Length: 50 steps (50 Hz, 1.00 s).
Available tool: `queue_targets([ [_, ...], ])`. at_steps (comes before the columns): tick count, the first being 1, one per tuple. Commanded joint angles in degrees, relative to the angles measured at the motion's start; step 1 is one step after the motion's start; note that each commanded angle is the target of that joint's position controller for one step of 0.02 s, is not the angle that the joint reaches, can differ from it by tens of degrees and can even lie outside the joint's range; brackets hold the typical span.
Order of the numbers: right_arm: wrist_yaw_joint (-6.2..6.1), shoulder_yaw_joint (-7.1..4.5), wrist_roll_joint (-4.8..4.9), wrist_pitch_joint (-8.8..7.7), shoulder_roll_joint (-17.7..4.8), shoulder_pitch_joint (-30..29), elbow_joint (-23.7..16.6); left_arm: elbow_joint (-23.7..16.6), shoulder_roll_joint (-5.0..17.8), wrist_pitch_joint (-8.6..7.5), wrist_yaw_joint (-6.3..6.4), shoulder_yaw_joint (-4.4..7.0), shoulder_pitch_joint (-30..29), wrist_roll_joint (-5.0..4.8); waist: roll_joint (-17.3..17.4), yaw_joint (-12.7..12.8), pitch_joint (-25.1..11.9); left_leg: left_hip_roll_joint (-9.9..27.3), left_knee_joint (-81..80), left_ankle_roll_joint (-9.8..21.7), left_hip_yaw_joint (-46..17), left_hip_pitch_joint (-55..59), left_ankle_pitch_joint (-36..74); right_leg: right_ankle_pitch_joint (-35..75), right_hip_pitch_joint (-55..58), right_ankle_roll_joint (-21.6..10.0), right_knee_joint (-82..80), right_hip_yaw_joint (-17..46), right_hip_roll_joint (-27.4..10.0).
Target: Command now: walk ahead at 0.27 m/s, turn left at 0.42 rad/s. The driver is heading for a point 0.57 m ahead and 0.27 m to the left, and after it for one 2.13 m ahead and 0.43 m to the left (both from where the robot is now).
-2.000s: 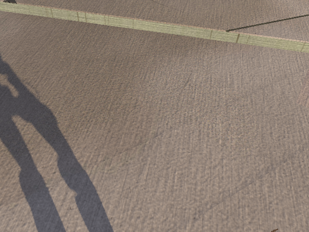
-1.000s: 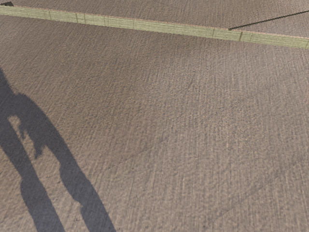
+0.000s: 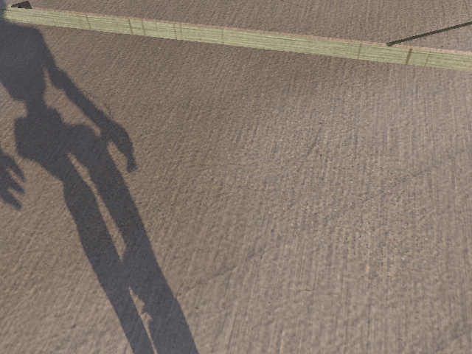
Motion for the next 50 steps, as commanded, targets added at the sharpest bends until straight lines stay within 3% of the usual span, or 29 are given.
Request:
queue_targets([
  [1,0.29,0.93,0.02,-0.43,1.09,-2.12,-3.3,-1.87,6.53,-0.9,1.22,0.83,1.79,-0.41,-7.24,-0.7,1.86,-2.89,-8.29,0.29,5.22,7.9,7.15,48.19,-6.31,-0.24,1.59,-0.4,-12.18],
  [3,-0.07,0.81,-0.51,-0.39,-0.3,-1.26,-3.45,-1.54,7.6,-0.61,1.83,1.29,2.79,-0.48,-7.56,-0.79,0.81,-4.57,-11.28,1.06,6.69,10.75,6.02,53.47,-3.86,-0.15,6.6,-0.8,-12.78],
  [5,-0.47,-0.07,-1.28,-0.59,-2.75,5.37,-1.91,-2.14,9.09,0.01,2.53,2.08,1.47,-0.23,-8.57,-3.57,-2.64,-6.38,-11.48,2.98,6.78,16.57,0.13,60.6,-2.14,0.06,16.77,-0.62,-14.42],
  [7,-0.84,-1.5,-1.83,-1.73,-5.46,13.99,0.26,-3.57,10.34,0.74,2.08,3.01,-1.59,-0.41,-7.16,-8.21,-6.32,-5.64,-21.46,5.71,4.08,25.3,3.98,48.14,-3.95,0.75,36.5,-0.7,-14.0],
  [8,-1.45,-3.44,-1.94,-2.07,-11.6,16.06,-0.87,-6.05,9.41,0.62,1.47,3.26,-0.26,-1.8,2.87,-9.02,-11.37,6.82,-18.36,13.21,-9.43,39.1,32.28,20.8,-18.86,3.7,60.07,-2.89,-6.5],
  [9,-1.89,-4.43,0.27,-0.83,-14.02,14.14,-1.53,-8.57,7.92,1.09,1.12,3.05,-0.91,-2.32,9.55,-7.49,-17.42,18.66,-22.06,22.02,-28.18,47.76,46.68,-17.74,-34.25,4.82,74.28,2.53,3.2],
  [10,-1.76,-4.27,1.69,-0.37,-14.04,12.19,-2.82,-9.8,9.43,1.38,0.83,3.41,-1.48,-0.43,2.1,-5.32,-17.13,19.72,-24.29,22.42,-28.43,41.19,44.15,-13.5,-32.7,3.75,71.73,11.59,-1.84],
  [12,-2.29,-2.84,1.25,0.86,-7.7,6.6,-3.84,-9.9,7.97,2.57,1.08,3.42,-4.26,1.18,-5.53,-1.96,-3.89,15.31,-30.03,18.29,-23.92,24.75,23.32,-9.18,-31.48,3.56,63.27,11.97,-4.81],
  [13,-2.69,-2.42,1.24,1.03,-6.25,4.89,-4.62,-10.72,7.98,3.5,1.18,3.62,-5.43,2.3,-5.52,-0.73,-2.24,12.0,-31.13,15.67,-22.13,20.7,17.06,-8.1,-29.8,3.57,58.19,12.71,-5.82],
  [15,-3.01,-2.29,0.35,0.66,-6.7,3.38,-5.35,-11.43,6.73,5.22,1.01,3.48,-5.63,2.26,-3.33,0.35,-2.94,7.76,-31.37,12.58,-18.4,17.67,16.07,-5.37,-26.93,3.88,52.16,12.61,-5.27],
  [18,-2.52,-2.95,-0.31,-0.06,-9.7,5.61,-5.26,-13.71,7.02,5.62,1.03,3.2,-7.89,1.54,0.25,0.13,-5.17,6.55,-29.76,11.73,-17.14,18.54,25.06,-2.5,-27.35,4.76,46.18,12.57,-4.43],
  [21,-2.34,-3.22,-0.09,0.34,-10.47,5.89,-6.72,-15.64,8.61,5.93,0.77,3.33,-11.18,1.42,2.0,-0.67,-7.42,6.01,-30.0,10.45,-19.1,19.91,17.98,0.97,-28.39,5.24,43.42,13.0,-4.44],
  [26,-2.05,-3.89,-0.37,1.67,-11.45,7.04,-8.17,-18.62,9.28,6.28,0.68,2.99,-15.41,0.59,4.87,-2.13,-6.19,5.33,-30.63,9.28,-24.31,20.34,5.17,-1.9,-26.77,5.47,35.22,13.35,-2.75],
  [30,-1.56,-4.15,-0.31,2.43,-11.37,6.14,-9.32,-18.92,9.55,5.48,1.32,2.74,-11.98,-0.53,6.98,-1.27,-6.38,5.25,-29.13,6.96,-28.87,21.4,8.56,-4.79,-19.14,3.94,22.5,13.42,-0.06],
  [32,-1.72,-4.05,0.77,2.78,-10.46,4.13,-10.3,-17.67,9.87,4.64,1.68,2.8,-6.2,-0.38,5.28,2.12,-5.62,1.57,-25.51,2.98,-28.35,17.45,3.58,2.87,-8.97,3.05,5.78,13.11,-0.22],
  [33,-2.13,-3.41,1.67,2.93,-6.99,6.2,-10.71,-18.19,14.09,4.5,2.1,3.8,-7.52,0.66,-3.41,0.27,-4.42,-4.01,-16.97,-1.21,-22.6,10.99,-17.65,3.92,-4.24,0.91,-2.33,20.73,-9.59],
  [34,-2.86,-2.91,1.78,2.84,-4.52,10.97,-11.73,-21.76,19.68,4.72,2.12,4.44,-12.69,1.06,-14.29,-3.64,-4.92,-12.65,-1.04,-3.88,-10.31,3.22,-33.24,25.05,-1.45,-4.01,0.13,34.29,-25.59],
  [35,-2.72,-4.22,-0.55,3.15,-10.66,5.84,-11.7,-21.3,17.94,4.92,1.76,4.61,-11.97,1.82,-10.76,-0.49,-4.73,-8.14,9.88,-4.93,-8.31,3.43,-33.12,35.2,-8.16,-10.39,0.77,32.93,-26.61],
  [36,-2.54,-4.89,-0.55,3.41,-12.38,5.44,-11.93,-21.75,15.21,4.56,1.3,3.75,-13.44,1.43,-7.85,-2.04,-4.5,-6.91,14.5,-4.72,-8.57,4.66,-30.29,37.24,-9.04,-10.17,1.2,28.67,-23.8],
  [37,-2.19,-5.03,-0.67,3.85,-12.44,5.9,-11.27,-22.06,13.68,4.34,0.83,3.4,-15.71,1.14,-6.82,-3.16,-3.94,-6.27,17.93,-5.01,-7.81,4.05,-26.47,37.88,-8.36,-8.15,2.2,23.08,-19.91],
  [38,-1.56,-4.93,-0.5,4.41,-11.94,7.03,-10.69,-22.63,13.1,4.36,0.62,3.24,-16.44,1.2,-8.62,-3.47,-4.71,-6.37,21.08,-5.52,-6.72,3.43,-24.41,40.47,-6.47,-6.82,3.25,18.94,-17.26],
  [39,-0.8,-4.68,-0.16,4.99,-11.31,7.35,-10.58,-22.8,12.74,4.59,0.73,3.16,-15.87,1.23,-10.28,-3.03,-4.8,-6.25,22.29,-6.13,-5.55,2.85,-23.82,42.87,-5.56,-6.72,4.0,16.32,-15.86],
  [40,-0.29,-4.32,0.04,5.41,-10.71,5.99,-11.15,-22.56,12.76,4.85,0.74,3.24,-14.37,1.3,-9.85,-2.07,-4.93,-6.02,21.85,-6.57,-5.01,2.35,-23.44,42.73,-4.3,-6.37,4.33,15.24,-15.56],
  [44,0.73,-3.19,0.44,6.65,-9.5,0.83,-13.93,-21.36,14.97,5.26,0.72,4.21,-9.43,1.43,-10.94,1.12,-4.78,-4.92,15.11,-7.78,-3.71,1.03,-22.21,38.33,0.48,-7.11,4.68,14.37,-17.35],
  [50,1.33,-1.84,1.07,7.25,-8.85,-2.27,-17.24,-21.55,17.77,5.46,-0.89,5.18,-10.75,1.7,-12.42,1.8,-5.4,-3.02,1.52,-5.61,0.06,12.35,-24.83,34.41,-4.32,-6.99,5.67,10.91,-20.16],
])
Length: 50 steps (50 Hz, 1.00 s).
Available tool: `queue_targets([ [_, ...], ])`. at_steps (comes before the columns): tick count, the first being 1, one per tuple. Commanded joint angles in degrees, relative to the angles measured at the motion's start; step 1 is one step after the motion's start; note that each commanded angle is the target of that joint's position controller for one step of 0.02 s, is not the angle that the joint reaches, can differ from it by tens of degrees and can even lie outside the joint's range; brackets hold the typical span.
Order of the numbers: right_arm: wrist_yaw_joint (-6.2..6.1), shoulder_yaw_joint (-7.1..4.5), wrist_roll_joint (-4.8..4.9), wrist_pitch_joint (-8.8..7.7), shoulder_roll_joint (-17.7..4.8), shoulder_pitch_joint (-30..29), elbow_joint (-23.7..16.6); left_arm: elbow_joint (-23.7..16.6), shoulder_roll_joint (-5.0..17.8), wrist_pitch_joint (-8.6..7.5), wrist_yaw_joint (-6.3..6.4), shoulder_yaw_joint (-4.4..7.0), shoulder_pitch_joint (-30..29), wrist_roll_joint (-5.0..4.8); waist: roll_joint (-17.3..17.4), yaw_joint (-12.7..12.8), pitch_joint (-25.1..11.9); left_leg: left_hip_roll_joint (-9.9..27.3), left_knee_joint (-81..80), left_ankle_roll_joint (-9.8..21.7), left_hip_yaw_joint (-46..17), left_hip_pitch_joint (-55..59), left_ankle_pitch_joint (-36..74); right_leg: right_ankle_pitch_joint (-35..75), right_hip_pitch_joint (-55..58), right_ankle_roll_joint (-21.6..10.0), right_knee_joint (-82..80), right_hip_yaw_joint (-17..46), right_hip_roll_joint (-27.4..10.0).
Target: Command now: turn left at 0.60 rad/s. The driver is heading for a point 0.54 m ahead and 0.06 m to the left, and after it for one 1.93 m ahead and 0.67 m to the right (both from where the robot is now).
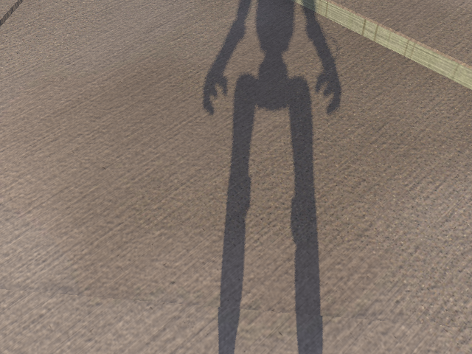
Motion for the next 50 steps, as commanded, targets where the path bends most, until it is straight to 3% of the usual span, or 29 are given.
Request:
queue_targets([
  [1,0.29,0.23,0.71,-0.55,-2.4,-2.08,-5.6,-2.43,11.16,-0.14,-0.73,3.07,1.54,0.14,-12.53,1.12,-5.43,-0.48,-7.37,1.47,3.68,1.23,-2.44,31.45,6.83,-9.36,-3.98,8.17,-13.95],
  [4,0.16,0.31,0.8,-0.98,-2.8,-1.33,-6.19,-2.3,12.51,0.5,-1.36,3.54,0.81,-0.48,-12.18,0.33,-5.88,-1.18,-17.21,3.3,5.38,7.01,1.15,27.64,5.71,-7.23,-0.74,6.98,-14.73],
  [5,-0.23,0.34,0.33,-1.38,-2.66,0.8,-5.62,-2.28,12.52,0.79,-1.5,3.59,-0.08,-1.14,-10.4,-1.48,-6.25,-1.72,-24.97,4.17,5.59,12.06,7.05,24.18,3.06,-4.94,2.9,4.98,-14.11],
  [6,-0.85,-0.03,-0.63,-2.18,-4.36,3.0,-4.87,-1.59,11.59,1.1,-1.67,3.47,1.84,-1.41,-4.74,-2.57,-6.97,-0.12,-33.01,4.96,0.49,19.18,13.32,15.92,-2.58,-1.58,9.9,1.89,-12.06],
  [7,-1.52,-1.05,-1.27,-3.31,-10.7,3.97,-5.22,-2.93,6.85,1.8,-1.86,2.41,4.43,-0.58,11.25,-0.7,-6.58,15.67,-36.15,8.14,-20.12,26.8,28.53,-15.9,-17.22,2.68,25.09,-2.5,-5.07],
  [8,-1.3,-2.75,0.02,-3.78,-16.68,7.64,-5.35,-6.15,6.26,2.98,-0.67,1.68,-0.43,-0.16,11.74,-3.54,-4.79,24.24,-32.97,17.91,-28.66,20.39,47.06,-23.41,-22.82,3.75,32.06,4.61,1.53],
  [9,-1.26,-2.39,0.52,-3.94,-14.14,8.45,-4.41,-5.84,8.1,3.59,-0.22,1.99,-2.15,-0.76,6.99,-4.09,-4.13,21.72,-33.08,19.79,-24.7,19.76,46.36,-20.44,-22.73,3.76,35.95,8.73,0.11],
  [10,-1.56,-1.17,0.59,-3.94,-10.72,4.33,-4.65,-5.13,8.66,3.48,-0.46,2.24,-2.01,-1.71,5.95,-1.89,-1.4,17.36,-34.02,17.96,-19.98,17.32,41.63,-15.0,-22.36,3.48,35.47,10.12,-0.44],
  [11,-2.01,-0.51,0.32,-3.79,-8.84,0.37,-5.37,-4.12,9.32,2.97,-0.69,2.49,-1.39,-1.71,5.69,-0.25,-0.79,13.29,-34.74,15.43,-16.94,16.6,37.42,-10.38,-21.56,3.36,33.54,10.67,-0.7],
  [13,-2.75,0.15,0.53,-4.06,-7.25,0.39,-5.51,-2.45,10.45,2.7,-1.42,2.9,1.38,-0.04,6.23,0.02,-4.98,10.45,-35.41,14.7,-15.03,19.07,36.28,-5.61,-19.69,3.52,35.28,9.82,0.28],
  [14,-2.59,0.29,0.47,-4.33,-7.12,1.67,-5.13,-1.96,10.13,2.71,-1.95,2.86,2.02,0.05,5.01,-0.12,-6.42,10.07,-36.94,14.69,-15.49,19.75,28.3,-4.1,-19.2,3.49,35.05,9.67,0.49],
  [16,-2.23,0.42,0.23,-4.9,-7.01,4.17,-3.98,-1.87,9.18,2.8,-2.8,2.65,0.29,0.07,4.46,-1.28,-5.0,9.82,-41.09,14.77,-18.06,20.35,10.2,-1.71,-20.86,3.39,32.14,9.64,0.43],
  [19,-2.08,0.77,-0.16,-5.84,-6.75,7.27,-2.08,-1.57,8.59,2.29,-3.53,2.58,-1.94,0.36,5.37,-2.26,-1.0,10.68,-44.98,14.98,-21.03,20.84,1.37,0.4,-23.38,3.33,26.65,9.77,0.55],
  [27,-2.57,0.76,-0.27,-8.63,-7.93,12.87,1.94,-1.48,7.46,-0.6,-3.55,2.09,-6.55,-0.2,3.03,-4.07,0.64,12.95,-45.22,16.91,-22.1,22.36,3.18,4.11,-23.4,2.79,15.69,10.76,-0.2],
  [32,-3.2,1.01,-0.6,-9.06,-7.5,13.71,4.22,-2.0,4.88,-1.56,-2.68,0.85,-7.17,-0.64,3.27,-3.34,1.52,11.21,-38.1,15.41,-17.27,16.66,25.83,3.48,-13.27,1.9,7.55,10.7,1.03],
  [35,-3.66,0.98,-0.26,-8.55,-7.62,11.76,4.72,-0.6,5.28,-1.89,-1.68,0.86,-3.39,-1.0,2.51,-1.26,-0.41,10.04,-32.1,12.22,-17.25,14.02,31.28,7.39,-2.93,0.81,0.66,10.11,2.63],
  [36,-3.81,1.15,0.11,-8.22,-7.16,10.97,4.94,0.75,4.79,-2.21,-1.31,0.77,-0.72,-0.84,0.88,0.2,-0.98,8.06,-28.57,10.71,-16.29,12.84,29.83,11.89,2.32,0.53,-5.19,8.78,3.28],
  [37,-3.82,1.8,0.15,-8.16,-5.2,11.88,5.43,1.91,5.72,-2.82,-0.89,1.0,1.22,-0.42,-1.7,0.5,-2.81,4.73,-22.94,9.11,-14.43,11.21,25.13,14.43,8.17,0.77,-7.37,9.64,1.7],
  [38,-3.83,2.61,0.96,-8.26,-2.68,12.88,5.19,1.45,9.0,-3.51,-0.78,1.43,1.71,-0.29,-6.98,0.5,-5.57,0.27,-17.12,6.78,-10.43,6.38,16.63,20.38,13.57,-0.3,-6.33,16.73,-4.63],
  [39,-4.31,2.39,0.72,-7.85,-2.94,14.68,5.77,2.16,11.26,-3.5,-1.05,1.69,5.21,-0.32,-13.77,0.88,-6.18,-4.21,-7.83,5.2,-6.04,2.5,-2.2,40.31,15.98,-4.34,-5.31,25.97,-12.96],
  [40,-4.76,1.97,0.13,-7.03,-4.3,16.24,7.02,3.21,9.48,-3.39,-1.39,0.9,7.73,-1.05,-11.38,0.35,-7.41,-3.73,-2.48,4.82,-6.52,2.71,-9.74,47.38,14.79,-7.22,-4.91,29.87,-16.28],
  [41,-4.88,1.93,-0.59,-6.41,-3.99,16.86,8.41,3.17,7.76,-3.4,-1.59,0.22,6.84,-1.55,-7.14,-0.92,-5.09,-2.78,1.45,4.08,-6.33,1.69,-10.54,51.31,13.36,-6.98,-3.73,27.54,-14.71],
  [42,-4.58,2.08,-0.72,-5.78,-3.09,17.18,9.18,2.91,7.21,-3.07,-1.29,-0.19,5.3,-1.79,-7.39,-1.93,-5.6,-1.98,2.49,3.57,-5.68,1.1,-9.62,49.36,12.75,-6.29,-4.07,27.12,-13.79],
  [44,-3.71,2.26,-0.79,-4.15,-3.42,15.23,9.85,2.09,6.94,-2.37,-0.62,-0.48,0.65,-1.92,-10.46,-2.88,-5.32,0.31,2.93,2.36,-3.31,1.68,-5.17,37.43,8.63,-8.04,-8.71,27.89,-13.24],
  [46,-3.2,2.51,-0.4,-3.38,-2.66,12.31,10.77,2.59,5.84,-2.46,-0.69,-1.22,-0.48,-1.18,-9.71,-3.03,-3.95,0.39,1.39,1.68,-2.37,5.14,-1.66,39.64,4.44,-7.03,-9.76,23.24,-10.02],
  [50,-3.64,2.95,-0.28,-2.47,-1.9,10.25,13.11,5.04,5.1,-2.69,-0.31,-2.09,1.66,-1.27,-9.11,-3.06,-4.7,0.27,-4.77,1.86,-1.53,8.45,-0.07,42.81,4.49,-5.56,-8.47,19.34,-7.86],
])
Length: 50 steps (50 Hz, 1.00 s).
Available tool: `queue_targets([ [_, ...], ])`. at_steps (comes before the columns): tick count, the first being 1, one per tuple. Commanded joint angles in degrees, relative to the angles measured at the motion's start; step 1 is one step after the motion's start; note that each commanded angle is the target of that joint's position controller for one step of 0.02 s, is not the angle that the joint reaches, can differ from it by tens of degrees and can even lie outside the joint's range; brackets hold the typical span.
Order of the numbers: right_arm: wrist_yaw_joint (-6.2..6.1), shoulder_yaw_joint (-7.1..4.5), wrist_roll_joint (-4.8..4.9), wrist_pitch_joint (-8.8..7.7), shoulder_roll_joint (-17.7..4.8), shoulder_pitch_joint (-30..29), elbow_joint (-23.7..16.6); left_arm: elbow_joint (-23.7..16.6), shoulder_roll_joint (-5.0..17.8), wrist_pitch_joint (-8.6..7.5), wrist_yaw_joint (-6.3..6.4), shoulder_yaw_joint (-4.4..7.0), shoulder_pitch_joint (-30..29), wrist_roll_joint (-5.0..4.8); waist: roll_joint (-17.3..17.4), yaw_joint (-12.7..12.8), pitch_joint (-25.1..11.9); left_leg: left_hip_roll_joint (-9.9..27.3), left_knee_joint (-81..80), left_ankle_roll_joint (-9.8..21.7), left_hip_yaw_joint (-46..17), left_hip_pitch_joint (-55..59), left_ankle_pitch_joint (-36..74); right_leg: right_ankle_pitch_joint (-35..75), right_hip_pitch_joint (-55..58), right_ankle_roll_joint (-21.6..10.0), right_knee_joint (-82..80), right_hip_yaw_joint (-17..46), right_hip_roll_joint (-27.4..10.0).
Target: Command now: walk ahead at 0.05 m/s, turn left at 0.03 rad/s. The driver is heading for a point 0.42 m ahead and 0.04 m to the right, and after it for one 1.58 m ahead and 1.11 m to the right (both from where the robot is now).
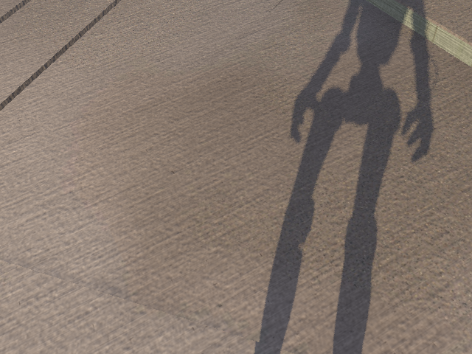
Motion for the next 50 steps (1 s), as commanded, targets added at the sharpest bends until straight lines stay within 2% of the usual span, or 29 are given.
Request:
queue_targets([
  [1,-0.46,-0.37,0.02,0.63,-2.78,3.99,1.17,-1.34,8.57,-0.8,0.54,1.43,1.44,-0.06,-9.46,-0.82,-5.82,0.76,-3.1,-0.09,-0.29,3.96,2.33,36.79,2.63,-3.28,-3.65,9.22,-14.06],
  [6,-1.25,0.44,0.63,0.14,-1.84,1.36,3.42,0.82,8.21,0.14,0.92,0.79,1.08,0.3,-9.22,-0.83,-3.74,0.83,-18.04,0.21,0.21,9.65,8.48,20.45,-0.49,-3.71,-3.63,10.3,-12.6],
  [7,-1.37,0.81,0.4,-0.32,-1.48,1.95,4.19,1.28,8.15,0.35,0.92,0.73,0.97,0.17,-7.95,-1.63,-3.2,2.02,-24.3,0.46,-1.14,13.4,15.78,16.64,-2.73,-2.48,-3.43,10.35,-12.05],
  [8,-1.36,0.41,1.13,-0.53,-2.81,-0.86,4.87,1.95,5.83,0.76,0.79,0.19,3.41,-0.16,-1.01,0.59,-0.88,2.53,-24.06,0.8,-4.19,11.21,19.28,10.76,-2.74,0.19,-4.89,7.48,-8.46],
  [9,-1.2,0.5,1.1,-0.74,-1.84,-2.26,5.38,3.28,6.54,0.81,1.03,0.18,4.25,-0.11,0.45,0.49,-0.55,2.75,-25.3,0.89,-4.86,10.68,20.3,9.3,-0.47,1.39,-3.68,6.46,-7.71],
  [11,-1.19,0.64,0.65,-0.96,-0.86,-2.51,6.46,4.68,7.75,0.67,1.24,0.46,4.79,-0.47,-1.22,0.32,-0.88,3.01,-26.44,1.04,-5.05,10.48,20.93,9.82,1.68,2.31,-3.31,6.18,-7.65],
  [14,-1.29,0.19,-0.1,-1.21,-1.04,-2.12,7.13,5.98,10.39,1.27,0.64,1.83,5.9,-0.24,-7.42,1.46,0.31,-1.26,-20.54,2.28,0.09,6.99,6.95,-19.28,0.71,-0.47,-7.9,11.01,-7.8],
  [15,-0.95,0.04,-0.53,-1.41,-0.97,-3.33,6.47,6.59,11.09,1.65,0.5,2.29,7.08,-0.08,-9.78,2.34,2.69,-2.37,-17.42,2.37,1.99,2.39,3.74,-28.05,0.26,-2.29,-10.87,14.83,-9.59],
  [17,-0.1,-0.09,-1.16,-2.41,-0.87,-5.39,4.92,7.62,11.54,1.89,0.46,3.06,8.67,0.31,-12.35,3.51,5.68,-1.34,-10.85,2.51,4.19,-4.18,1.59,-33.22,0.57,-6.12,-14.72,21.4,-14.53],
  [20,0.88,-0.27,-0.82,-4.33,-0.71,-7.21,2.8,8.55,10.71,0.95,0.24,3.62,9.81,0.92,-10.55,3.55,4.73,1.64,-5.57,3.51,2.87,-9.09,0.48,-29.06,2.74,-9.12,-15.73,24.13,-17.49],
  [22,1.33,-0.35,-0.59,-5.27,-0.61,-7.37,2.0,8.4,10.61,0.25,0.05,3.98,8.81,0.86,-9.78,2.87,3.43,2.07,-6.88,3.98,3.32,-8.34,1.49,-24.63,2.83,-9.09,-14.99,21.69,-16.78],
  [26,0.92,0.13,-0.2,-5.83,1.92,-0.66,3.73,7.77,10.06,-0.1,-0.21,4.17,5.23,0.32,-7.85,-1.02,2.29,-0.52,-21.29,4.22,7.05,9.08,11.17,-13.38,-7.64,-6.74,-8.45,12.7,-11.86],
  [27,0.42,-0.12,0.17,-5.73,1.26,1.16,4.7,7.63,8.85,-0.05,-0.17,3.8,5.25,0.21,-5.06,-1.65,1.9,-2.3,-23.51,3.87,7.34,11.26,10.87,-10.79,-8.72,-4.99,-5.71,9.96,-9.09],
  [28,0.08,-0.6,0.07,-5.83,-0.03,3.02,5.37,7.36,7.32,-0.3,0.02,3.22,5.21,0.22,-2.0,-2.2,1.66,-0.81,-24.9,4.68,3.57,14.38,8.8,-6.84,-9.86,-2.88,-0.7,7.11,-6.78],
  [29,-0.34,-1.33,-0.32,-5.94,-2.44,7.02,6.57,6.48,6.24,-0.59,0.18,2.8,4.03,0.15,3.59,-3.52,1.01,5.6,-28.26,7.4,-6.05,19.24,9.85,-6.2,-14.49,-0.37,9.19,2.65,-3.37],
  [30,-0.69,-2.1,-0.43,-5.83,-5.4,12.24,7.77,5.33,6.31,-0.67,0.32,2.71,3.4,0.27,8.39,-4.6,-0.63,15.24,-32.61,11.84,-18.2,22.69,17.64,-14.32,-19.98,1.36,21.82,-2.07,-0.18],
  [31,-0.71,-1.56,-0.95,-6.28,-4.36,13.42,7.63,5.36,7.82,-0.39,0.52,3.19,2.92,0.61,4.92,-4.01,1.53,22.16,-33.98,15.49,-23.9,20.04,30.06,-23.97,-23.2,1.37,32.61,-1.08,-0.9],
  [32,-0.64,-1.1,-0.8,-7.02,-3.22,11.06,6.65,6.57,5.5,-0.28,0.51,2.69,4.29,0.79,0.47,-1.7,3.08,23.09,-33.55,17.07,-21.99,16.19,40.36,-20.76,-22.67,1.15,37.6,1.4,-3.01],
  [33,-0.63,-0.84,-0.22,-7.62,-2.49,7.33,5.46,7.53,3.45,-0.4,0.23,2.09,5.03,0.84,-0.25,0.12,3.68,20.89,-34.05,16.18,-16.49,13.71,45.65,-16.73,-21.64,1.4,38.57,1.69,-4.74],
  [34,-0.63,-0.54,0.14,-7.93,-1.57,4.61,4.75,7.77,3.64,-0.51,-0.06,2.05,4.71,1.07,0.39,1.34,3.31,17.56,-34.5,14.08,-11.44,12.54,48.7,-13.53,-19.84,1.82,36.71,1.06,-5.76],
  [36,-0.86,0.16,-0.26,-8.11,-0.06,3.24,4.97,7.84,5.43,-0.29,-0.47,2.5,2.9,1.11,2.53,2.11,2.2,12.35,-33.61,11.39,-4.4,13.03,57.11,-9.03,-17.73,2.79,32.17,-1.62,-4.76],
  [40,-1.82,1.11,-0.07,-7.58,0.68,5.69,6.8,7.39,2.87,-0.06,0.1,1.64,-1.39,-0.32,3.76,1.22,-0.32,8.86,-30.53,9.41,0.84,16.23,62.47,-1.99,-13.02,3.26,16.13,-4.71,-1.78],
  [43,-1.99,1.2,0.29,-7.16,0.75,7.53,7.88,8.42,3.23,-0.27,0.91,1.66,-0.99,-0.31,4.19,0.68,-1.92,9.32,-26.96,9.36,0.11,15.71,58.27,4.25,-7.13,2.38,8.96,-5.1,-0.99],
  [45,-1.67,1.2,1.27,-6.96,0.76,5.71,7.97,10.85,3.58,-0.98,0.95,2.0,4.46,0.35,1.19,4.16,-2.52,8.03,-20.34,7.66,0.44,11.31,48.8,14.26,2.73,1.15,-0.8,-5.21,-1.4],
  [46,-1.45,1.44,1.56,-7.07,1.47,6.69,7.88,12.06,5.82,-1.68,0.9,2.5,7.79,1.07,-1.9,4.71,-4.57,5.74,-15.34,5.79,0.75,6.59,36.8,29.16,10.78,0.51,-1.51,-1.3,-6.16],
  [47,-1.83,1.82,2.26,-6.82,3.97,9.6,7.79,12.42,7.95,-2.18,0.67,2.61,11.23,1.83,-9.58,4.67,-8.42,0.72,-5.34,3.87,3.32,0.33,6.23,61.09,18.98,-4.14,3.71,7.94,-18.08],
  [48,-2.35,1.9,2.49,-5.33,5.8,14.57,9.94,12.48,6.36,-1.75,0.78,1.66,10.18,0.67,-12.29,3.53,-11.8,-0.61,-0.49,3.02,0.67,1.83,-8.92,69.95,16.27,-12.02,4.31,11.78,-23.62],
  [49,-2.67,1.49,1.26,-4.27,3.91,13.98,10.38,11.69,5.26,-1.31,0.85,1.37,6.84,0.01,-10.42,2.76,-9.88,0.04,2.33,2.33,-0.27,1.18,-11.24,58.59,12.54,-13.68,2.26,11.78,-22.77],
  [50,-2.46,1.41,0.26,-3.55,3.6,11.41,9.9,10.99,4.35,-0.81,1.17,0.99,3.51,0.02,-9.26,2.11,-7.77,0.81,2.64,1.75,-0.64,1.26,-10.6,44.88,8.05,-12.88,-0.43,11.37,-20.87],
])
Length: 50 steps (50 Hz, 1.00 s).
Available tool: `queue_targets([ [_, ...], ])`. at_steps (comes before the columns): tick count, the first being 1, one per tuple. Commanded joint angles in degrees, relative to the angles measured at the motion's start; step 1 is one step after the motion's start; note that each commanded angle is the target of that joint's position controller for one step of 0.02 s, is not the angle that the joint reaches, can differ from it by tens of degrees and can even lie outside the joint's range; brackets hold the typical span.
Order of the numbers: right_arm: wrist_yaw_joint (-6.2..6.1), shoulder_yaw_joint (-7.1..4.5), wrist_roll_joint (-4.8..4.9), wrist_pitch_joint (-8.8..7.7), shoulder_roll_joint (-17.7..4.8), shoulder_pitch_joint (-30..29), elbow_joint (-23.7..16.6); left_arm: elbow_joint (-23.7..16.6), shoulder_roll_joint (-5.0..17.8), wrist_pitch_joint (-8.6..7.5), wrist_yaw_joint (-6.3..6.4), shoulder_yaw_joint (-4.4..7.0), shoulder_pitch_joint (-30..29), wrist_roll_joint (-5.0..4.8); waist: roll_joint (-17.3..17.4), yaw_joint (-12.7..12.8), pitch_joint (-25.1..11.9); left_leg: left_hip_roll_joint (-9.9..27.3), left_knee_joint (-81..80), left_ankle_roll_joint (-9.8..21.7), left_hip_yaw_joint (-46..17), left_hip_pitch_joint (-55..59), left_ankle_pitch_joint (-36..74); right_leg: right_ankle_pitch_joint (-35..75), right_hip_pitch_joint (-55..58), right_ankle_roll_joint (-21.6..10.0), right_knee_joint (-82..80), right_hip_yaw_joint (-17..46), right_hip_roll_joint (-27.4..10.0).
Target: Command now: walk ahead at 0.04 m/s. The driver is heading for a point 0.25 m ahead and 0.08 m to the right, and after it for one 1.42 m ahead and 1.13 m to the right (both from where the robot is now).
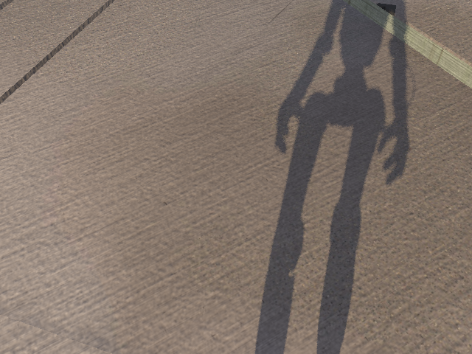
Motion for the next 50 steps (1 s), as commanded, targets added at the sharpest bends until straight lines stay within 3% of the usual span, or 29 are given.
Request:
queue_targets([
  [1,-0.04,-0.63,-1.28,2.12,-3.22,4.85,-0.09,0.52,5.13,1.19,0.85,0.16,6.43,0.0,-7.56,1.31,-6.78,2.76,5.72,-2.12,-3.22,-7.25,-5.66,32.91,9.95,-10.7,-8.11,16.49,-18.92],
  [4,0.11,0.0,-0.82,3.64,-1.52,4.67,0.65,0.25,6.03,2.37,1.09,0.4,3.75,0.34,-7.52,-0.06,-4.7,2.72,-6.51,-3.01,-0.72,-1.82,2.66,15.5,3.56,-5.78,-10.8,12.98,-14.01],
  [6,-0.07,0.38,-0.99,4.01,-0.66,6.93,2.07,0.37,6.69,2.87,0.82,0.81,2.93,-0.72,-5.7,-1.32,-4.71,2.52,-14.86,-2.76,0.48,3.59,12.84,2.43,-0.29,-3.44,-10.78,11.9,-12.21],
  [7,0.1,0.52,-1.69,3.9,-0.95,7.04,2.17,0.69,7.1,3.1,0.48,1.26,3.89,-1.28,-4.83,-1.0,-4.38,2.61,-17.26,-2.24,0.18,5.54,14.74,-12.8,-2.89,-1.79,-12.38,12.32,-10.95],
  [8,0.29,0.25,-2.64,3.52,-2.49,6.48,1.26,0.79,8.5,3.59,0.17,2.09,4.73,-1.69,-5.65,-0.21,-2.24,3.09,-17.25,-1.38,-0.69,4.29,7.71,-25.45,-5.55,-0.8,-13.46,13.28,-9.72],
  [9,0.45,-0.07,-2.8,3.21,-4.25,6.25,0.49,0.16,8.41,4.3,-0.11,2.47,4.04,-1.76,-4.6,-0.12,0.98,3.65,-18.25,0.25,-2.31,-0.38,-2.88,-31.41,-7.47,-0.54,-13.42,12.68,-8.36],
  [10,0.47,-0.38,-2.13,3.03,-5.23,6.47,0.37,-0.74,7.06,4.74,-0.44,2.4,3.12,-1.5,-0.07,-0.25,4.89,4.62,-21.57,2.12,-5.61,-5.74,-10.83,-32.22,-7.95,-0.27,-10.78,10.24,-6.37],
  [12,0.15,-1.12,-0.86,2.01,-6.57,9.95,0.84,-2.19,3.27,4.01,-1.01,1.84,0.84,-0.72,9.66,-1.98,7.06,11.97,-32.94,6.0,-18.08,-3.71,-17.05,-20.74,-11.44,1.31,4.16,3.26,-0.98],
  [13,-0.18,-2.05,-1.17,1.63,-8.61,10.25,0.72,-2.66,2.26,3.41,-1.36,1.74,0.16,0.11,12.54,-2.36,7.71,17.25,-37.21,7.91,-24.14,-0.11,-16.49,-14.19,-15.18,1.82,11.96,-0.26,0.99],
  [14,-0.43,-2.48,-1.77,1.25,-8.88,10.11,0.13,-3.2,4.37,2.93,-1.73,2.37,-0.93,0.73,9.62,-2.53,7.47,19.69,-38.5,9.19,-25.25,2.18,-13.11,-14.43,-19.2,1.48,18.28,1.68,-1.04],
  [15,-0.5,-2.75,-1.91,0.75,-9.07,9.76,-0.33,-3.5,4.87,2.46,-2.23,2.75,-0.53,0.84,6.62,-1.51,6.27,19.66,-38.5,9.47,-23.72,4.49,-10.03,-14.37,-21.44,1.2,21.47,3.26,-2.06],
  [17,-0.41,-2.93,-1.75,-0.35,-7.98,8.68,-0.81,-4.04,4.7,1.49,-3.0,3.08,-0.44,0.59,4.94,-0.16,5.37,18.41,-37.51,8.33,-18.02,6.82,-2.39,-12.28,-21.89,1.13,21.45,4.44,-3.63],
  [20,-0.41,-3.1,-1.86,-1.74,-7.74,8.06,-1.88,-5.92,4.08,1.14,-3.7,3.25,-3.3,0.39,4.9,-0.46,3.5,16.81,-36.17,6.94,-10.43,6.64,7.31,-8.89,-17.65,1.35,16.67,2.5,-3.65],
  [24,0.19,-3.95,-2.01,-2.41,-10.16,8.22,-2.95,-8.78,4.15,1.4,-4.23,3.38,-5.6,0.09,5.48,-0.74,2.94,17.47,-33.11,6.58,-4.93,3.71,12.09,-8.3,-10.34,-0.07,10.32,-0.89,-2.84],
  [26,0.56,-4.29,-1.54,-2.37,-11.07,6.5,-3.77,-7.81,4.5,1.09,-4.14,3.85,-0.35,0.13,4.33,2.24,1.78,16.55,-26.32,5.29,-0.98,0.15,19.93,-5.78,-1.18,-1.43,5.86,-3.51,-0.19],
  [27,0.78,-4.14,-1.55,-2.42,-10.87,6.17,-4.15,-5.94,5.88,0.67,-3.84,4.7,5.65,0.34,1.87,4.94,-0.79,14.73,-17.38,4.11,2.39,-2.8,28.19,-5.83,7.21,-2.57,3.66,-3.49,1.7],
  [28,1.15,-3.58,-1.91,-2.57,-9.6,5.31,-5.33,-3.4,9.68,0.05,-3.18,6.27,15.03,0.92,-4.67,9.07,-6.08,11.73,-1.47,1.64,7.39,-9.21,31.63,-10.33,18.38,-5.02,0.18,5.02,-2.79],
  [29,2.12,-2.67,-1.28,-3.09,-5.69,4.35,-9.7,-2.48,17.59,-0.11,-2.39,8.17,23.74,0.89,-20.84,11.23,-10.96,1.97,21.73,-2.43,11.0,-28.02,10.59,-22.18,29.97,-13.37,-11.23,38.2,-19.71],
  [30,2.68,-3.59,-2.74,-3.56,-9.35,-0.44,-10.91,-1.89,15.96,0.71,-2.49,7.4,20.75,-0.18,-13.39,9.26,-8.98,2.03,27.79,-0.96,-0.17,-34.68,0.47,-20.62,27.58,-14.46,-16.37,46.66,-21.36],
  [31,3.35,-3.76,-1.97,-4.02,-9.7,-3.79,-12.78,-3.9,15.67,1.01,-2.46,7.16,14.94,0.21,-8.68,6.82,-4.23,5.48,29.31,0.04,-1.78,-37.23,5.05,-14.97,23.46,-13.97,-14.1,39.15,-20.36],
  [32,3.58,-3.75,-1.41,-4.41,-9.57,-4.39,-12.68,-5.21,13.53,0.94,-2.54,6.7,11.4,0.25,-3.33,5.04,-2.7,7.47,25.88,0.26,-2.58,-34.66,9.86,-6.26,18.55,-12.38,-13.87,33.36,-18.3],
  [33,3.44,-3.94,-1.64,-4.17,-9.19,-4.0,-12.55,-6.24,12.42,0.78,-2.39,6.32,9.04,-0.11,-1.63,3.19,-1.53,8.39,22.03,-0.16,-2.73,-31.4,11.39,-0.47,14.2,-10.94,-14.24,28.8,-15.95],
  [34,3.37,-3.93,-2.36,-3.3,-8.84,-2.81,-12.43,-6.61,10.69,0.49,-2.18,5.75,7.49,-0.65,-2.57,1.46,-1.71,9.01,18.32,-1.04,-2.66,-28.1,12.25,3.86,11.47,-9.65,-15.08,24.82,-13.47],
  [35,3.44,-4.01,-2.76,-2.39,-8.56,-2.64,-12.73,-6.71,10.48,0.08,-2.01,5.57,7.89,-0.83,-3.86,0.96,-2.22,8.4,16.61,-1.86,-2.08,-26.44,12.82,7.66,10.66,-9.79,-15.26,23.12,-12.49],
  [38,3.61,-4.06,-2.74,-0.69,-8.25,-7.95,-15.77,-6.04,11.55,-0.62,-1.51,5.64,11.06,-1.3,-4.33,1.12,-1.26,7.07,9.99,-4.38,-0.47,-27.99,16.87,14.17,9.91,-10.63,-16.16,20.36,-10.9],
  [43,4.34,-3.66,-2.45,-0.97,-8.32,-20.5,-21.32,-6.05,11.6,-0.72,-1.3,5.68,15.04,-1.07,-4.66,4.45,-0.45,5.74,-2.08,-5.4,-0.99,-30.27,30.87,16.79,11.62,-9.0,-14.3,20.02,-8.94],
  [46,4.56,-3.13,-1.93,-0.98,-8.1,-25.9,-24.26,-6.53,11.97,-0.55,-1.13,5.79,16.17,-0.65,-5.41,6.32,0.32,4.53,-8.78,-5.08,-1.11,-27.32,33.52,16.4,11.8,-7.79,-12.94,21.55,-8.86],
  [48,4.42,-3.22,-1.63,-1.08,-9.17,-26.49,-25.46,-7.01,12.79,-0.51,-0.71,6.03,15.96,-0.43,-5.57,6.11,0.53,4.48,-12.48,-4.31,-2.5,-24.19,33.64,16.5,12.8,-6.62,-11.48,23.55,-9.6],
  [50,4.06,-3.51,-1.36,-1.38,-10.4,-23.54,-25.26,-7.68,14.13,-0.32,-0.25,6.43,14.48,-0.04,-5.58,4.55,0.13,3.97,-15.97,-3.34,-3.2,-17.73,31.45,18.58,12.94,-4.94,-8.47,24.69,-9.73],
])
Next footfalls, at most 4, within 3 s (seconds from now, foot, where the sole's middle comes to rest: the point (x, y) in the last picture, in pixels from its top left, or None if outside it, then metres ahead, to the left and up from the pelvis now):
0.16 left None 0.03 0.12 -0.77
0.54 right None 0.20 -0.12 -0.77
1.08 left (268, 314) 0.59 -0.05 -0.80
1.60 right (362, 271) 0.71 -0.35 -0.80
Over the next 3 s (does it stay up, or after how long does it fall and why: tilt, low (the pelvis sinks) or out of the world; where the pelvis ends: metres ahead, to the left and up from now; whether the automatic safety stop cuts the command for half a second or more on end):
stays up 1.08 -0.82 -0.02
